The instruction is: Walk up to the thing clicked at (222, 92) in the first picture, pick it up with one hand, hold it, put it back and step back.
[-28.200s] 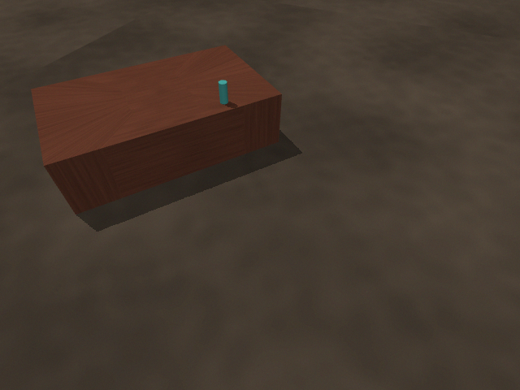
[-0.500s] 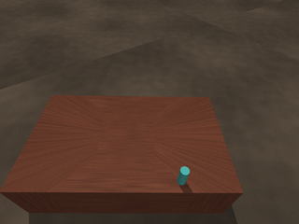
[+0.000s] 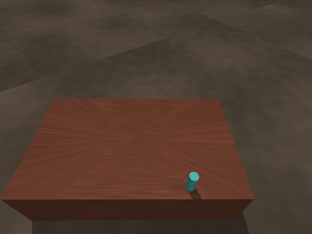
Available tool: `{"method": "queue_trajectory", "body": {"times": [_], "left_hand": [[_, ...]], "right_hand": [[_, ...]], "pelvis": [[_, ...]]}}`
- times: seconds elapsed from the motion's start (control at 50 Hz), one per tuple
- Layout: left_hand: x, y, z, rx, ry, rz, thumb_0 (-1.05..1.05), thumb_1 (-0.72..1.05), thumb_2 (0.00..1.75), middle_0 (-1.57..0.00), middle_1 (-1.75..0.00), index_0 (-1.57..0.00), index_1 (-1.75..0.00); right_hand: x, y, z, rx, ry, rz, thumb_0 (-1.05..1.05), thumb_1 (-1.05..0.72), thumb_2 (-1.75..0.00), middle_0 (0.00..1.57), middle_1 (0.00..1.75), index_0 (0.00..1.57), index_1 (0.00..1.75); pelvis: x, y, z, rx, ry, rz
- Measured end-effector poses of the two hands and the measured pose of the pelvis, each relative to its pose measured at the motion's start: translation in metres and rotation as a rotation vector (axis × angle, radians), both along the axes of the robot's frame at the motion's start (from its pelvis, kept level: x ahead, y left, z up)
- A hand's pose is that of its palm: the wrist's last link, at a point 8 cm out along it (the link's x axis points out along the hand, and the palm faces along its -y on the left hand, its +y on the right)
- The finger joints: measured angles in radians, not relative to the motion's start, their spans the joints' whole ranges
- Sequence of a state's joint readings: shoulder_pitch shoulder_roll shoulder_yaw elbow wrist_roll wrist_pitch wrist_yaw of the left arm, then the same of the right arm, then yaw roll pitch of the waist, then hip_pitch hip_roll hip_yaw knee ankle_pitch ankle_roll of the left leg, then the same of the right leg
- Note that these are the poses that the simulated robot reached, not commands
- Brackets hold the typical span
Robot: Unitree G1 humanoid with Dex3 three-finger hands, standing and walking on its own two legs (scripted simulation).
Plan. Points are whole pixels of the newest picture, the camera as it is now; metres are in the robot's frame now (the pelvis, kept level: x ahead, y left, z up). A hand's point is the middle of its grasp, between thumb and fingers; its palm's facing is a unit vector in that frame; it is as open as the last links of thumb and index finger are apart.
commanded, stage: stand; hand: right
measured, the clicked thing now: (192, 181) +0.45 -0.17 -0.39
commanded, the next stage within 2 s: step back in 0.94 s
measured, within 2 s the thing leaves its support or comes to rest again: neither
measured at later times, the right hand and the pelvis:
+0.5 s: hand out of the picture +0.08 -0.25 -0.16, palm faces -0.01 +0.94 -0.34, open 7.4 cm; pelvis +0.01 +0.00 +0.00, yaw +0 degrees
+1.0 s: hand out of the picture +0.08 -0.26 -0.16, palm faces -0.01 +0.94 -0.34, open 7.4 cm; pelvis +0.01 +0.00 +0.00, yaw +0 degrees
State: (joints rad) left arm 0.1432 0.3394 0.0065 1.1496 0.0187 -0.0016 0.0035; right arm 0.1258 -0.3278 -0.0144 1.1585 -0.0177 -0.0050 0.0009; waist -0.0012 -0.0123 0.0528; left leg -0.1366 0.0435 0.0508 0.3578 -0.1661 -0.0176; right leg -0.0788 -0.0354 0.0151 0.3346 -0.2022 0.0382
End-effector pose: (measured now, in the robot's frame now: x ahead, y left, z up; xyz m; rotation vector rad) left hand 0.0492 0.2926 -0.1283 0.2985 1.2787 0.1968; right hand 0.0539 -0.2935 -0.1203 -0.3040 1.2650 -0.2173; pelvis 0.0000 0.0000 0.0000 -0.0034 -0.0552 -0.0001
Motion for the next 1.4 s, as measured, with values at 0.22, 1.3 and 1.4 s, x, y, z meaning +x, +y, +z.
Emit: {"method": "queue_trajectory", "body": {"times": [0.22, 1.3, 1.4], "left_hand": [[0.01, 0.002, 0.001, 0.004, -0.002, -0.008, 0.0, 0.9, 0.9, -0.2, -0.3, -0.2, -0.3], [-0.02, -0.002, 0.005, 0.1, -0.03, -0.001, 0.0, 0.9, 0.9, -0.2, -0.3, -0.2, -0.3], [-0.02, 0.004, 0.003, 0.096, -0.103, 0.005, 0.0, 0.9, 0.9, -0.21, -0.3, -0.21, -0.3]], "right_hand": [[0.006, 0.0, 0.0, 0.0, 0.005, 0.001, 0.01, -0.9, -0.9, 0.2, 0.3, 0.2, 0.3], [0.024, -0.042, -0.018, -0.021, -0.088, 0.034, 0.01, -0.9, -0.9, 0.2, 0.3, 0.2, 0.29], [-0.007, -0.034, -0.017, -0.041, -0.028, 0.083, 0.0, -0.9, -0.9, 0.2, 0.3, 0.2, 0.29]], "pelvis": [[0.006, 0.001, 0.0, 0.002, 0.01, -0.001], [-0.045, -0.022, -0.021, 0.017, 0.033, 0.011], [-0.061, -0.016, -0.022, 0.007, 0.046, 0.048]]}}
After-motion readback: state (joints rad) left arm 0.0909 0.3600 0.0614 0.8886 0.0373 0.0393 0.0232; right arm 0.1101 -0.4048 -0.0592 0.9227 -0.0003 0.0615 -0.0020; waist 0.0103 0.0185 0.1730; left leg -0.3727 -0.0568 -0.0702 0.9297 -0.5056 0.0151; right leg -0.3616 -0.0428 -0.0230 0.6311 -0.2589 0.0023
